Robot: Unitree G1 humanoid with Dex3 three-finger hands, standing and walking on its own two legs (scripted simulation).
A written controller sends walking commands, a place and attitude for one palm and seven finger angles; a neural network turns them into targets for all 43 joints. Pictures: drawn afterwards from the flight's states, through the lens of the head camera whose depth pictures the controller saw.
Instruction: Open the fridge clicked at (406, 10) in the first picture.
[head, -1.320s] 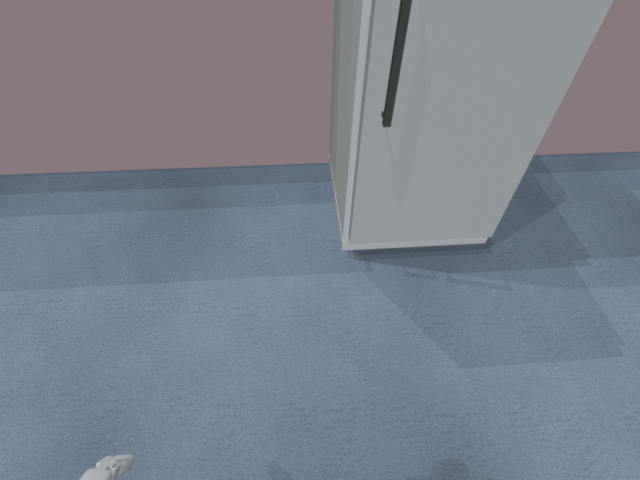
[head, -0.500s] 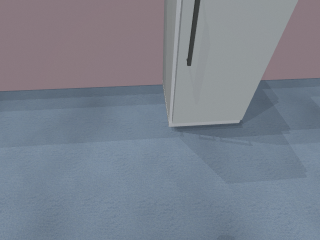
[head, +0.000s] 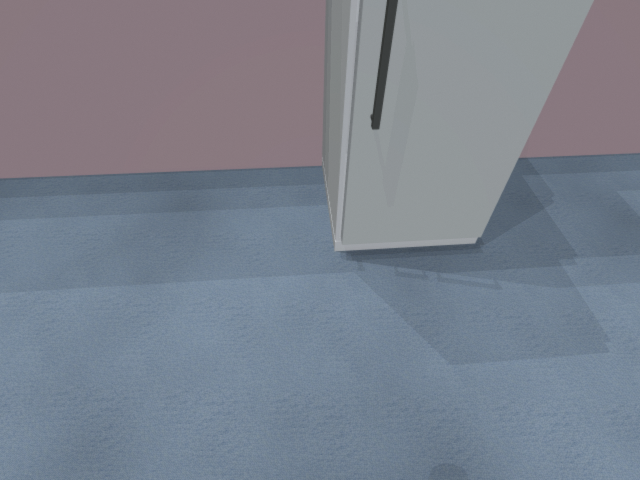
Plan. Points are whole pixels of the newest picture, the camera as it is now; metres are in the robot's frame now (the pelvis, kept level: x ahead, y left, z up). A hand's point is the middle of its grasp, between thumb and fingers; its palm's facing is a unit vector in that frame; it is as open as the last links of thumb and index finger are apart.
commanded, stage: look at it before walking up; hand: left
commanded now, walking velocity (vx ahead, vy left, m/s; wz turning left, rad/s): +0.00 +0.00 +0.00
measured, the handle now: (384, 41) +1.06 -0.10 +0.10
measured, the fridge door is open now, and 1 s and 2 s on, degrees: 0 0 0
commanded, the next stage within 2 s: walk to a spot facing it in 0.22 s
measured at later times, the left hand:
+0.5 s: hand out of the picture +0.08 +0.24 -0.16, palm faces -0.06 -0.94 -0.33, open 7.4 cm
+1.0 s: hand out of the picture +0.07 +0.15 -0.16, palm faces -0.24 -0.94 -0.24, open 7.4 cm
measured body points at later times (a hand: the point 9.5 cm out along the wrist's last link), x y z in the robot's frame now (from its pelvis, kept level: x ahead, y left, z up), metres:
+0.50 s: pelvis +0.00 +0.00 +0.00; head +0.02 +0.00 +0.45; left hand +0.08 +0.29 -0.14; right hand +0.08 -0.29 -0.14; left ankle +0.00 +0.12 -0.75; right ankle +0.01 -0.13 -0.75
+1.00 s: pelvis -0.02 -0.03 +0.00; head +0.01 -0.05 +0.44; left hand +0.08 +0.20 -0.15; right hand -0.01 -0.31 -0.15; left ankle +0.00 +0.13 -0.68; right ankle +0.00 -0.12 -0.75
